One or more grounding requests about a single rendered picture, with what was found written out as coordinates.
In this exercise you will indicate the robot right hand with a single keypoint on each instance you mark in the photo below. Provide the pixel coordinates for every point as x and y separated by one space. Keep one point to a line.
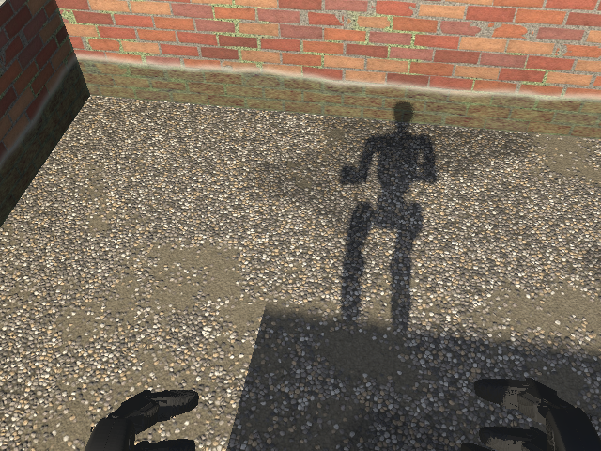
568 428

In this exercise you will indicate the robot left hand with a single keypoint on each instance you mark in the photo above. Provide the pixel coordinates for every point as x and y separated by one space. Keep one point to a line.
138 413

